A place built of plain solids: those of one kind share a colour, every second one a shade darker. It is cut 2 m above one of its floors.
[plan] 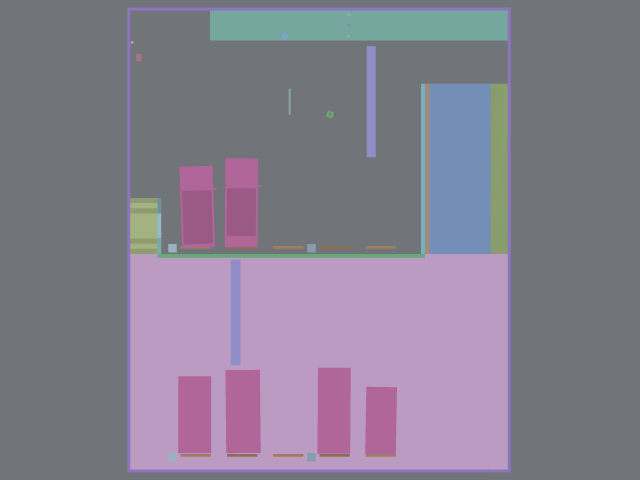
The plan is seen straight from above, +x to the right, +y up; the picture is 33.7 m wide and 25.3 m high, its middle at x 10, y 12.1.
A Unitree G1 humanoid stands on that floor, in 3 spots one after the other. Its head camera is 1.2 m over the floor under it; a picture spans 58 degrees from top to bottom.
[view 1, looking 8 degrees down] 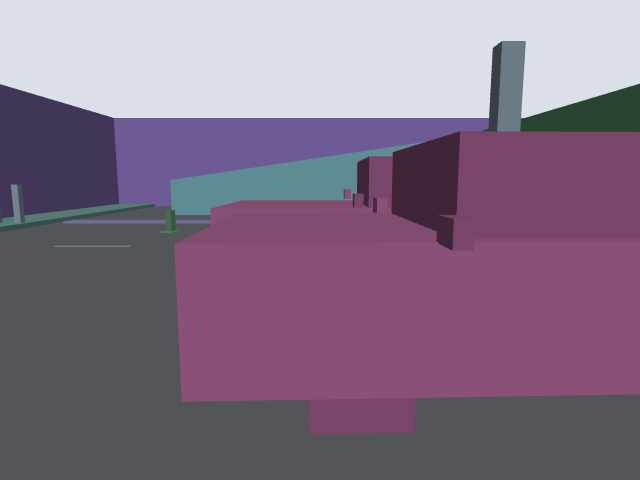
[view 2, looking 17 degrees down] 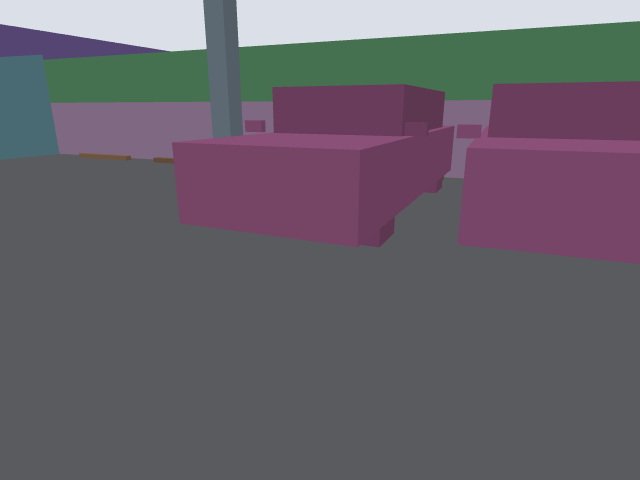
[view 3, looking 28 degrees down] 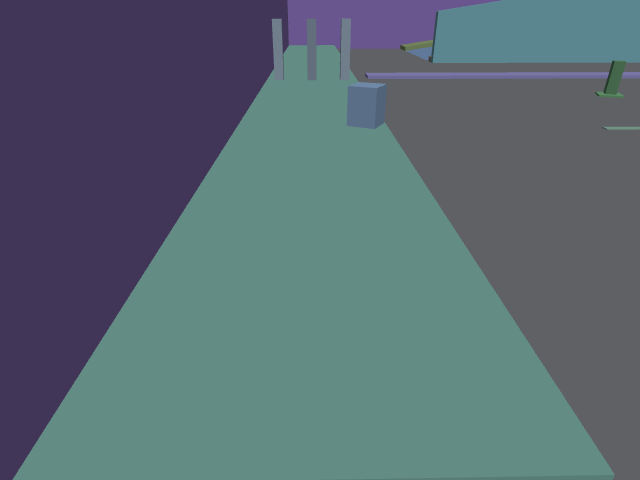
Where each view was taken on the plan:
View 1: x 0.71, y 15.32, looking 0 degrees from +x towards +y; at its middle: car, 2.02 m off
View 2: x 4.00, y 19.39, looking -66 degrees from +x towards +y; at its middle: car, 3.41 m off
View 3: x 3.50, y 23.41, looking -1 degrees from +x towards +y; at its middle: walkway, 2.30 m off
